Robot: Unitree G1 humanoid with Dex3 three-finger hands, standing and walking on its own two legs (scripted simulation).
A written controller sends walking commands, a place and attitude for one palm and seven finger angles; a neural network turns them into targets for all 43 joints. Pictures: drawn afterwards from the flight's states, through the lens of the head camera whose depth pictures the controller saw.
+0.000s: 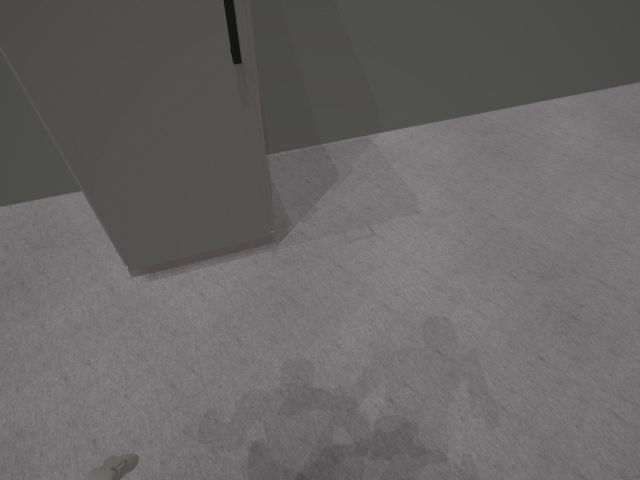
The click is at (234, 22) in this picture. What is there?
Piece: fridge door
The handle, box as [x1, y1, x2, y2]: [224, 0, 241, 63]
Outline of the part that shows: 224,0 232,59 234,63 240,63 241,61 233,1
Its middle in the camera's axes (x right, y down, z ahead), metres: -0.22 -0.56 +0.88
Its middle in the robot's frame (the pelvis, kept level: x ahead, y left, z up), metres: +1.04 +0.29 +0.20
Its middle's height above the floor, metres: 0.96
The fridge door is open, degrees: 0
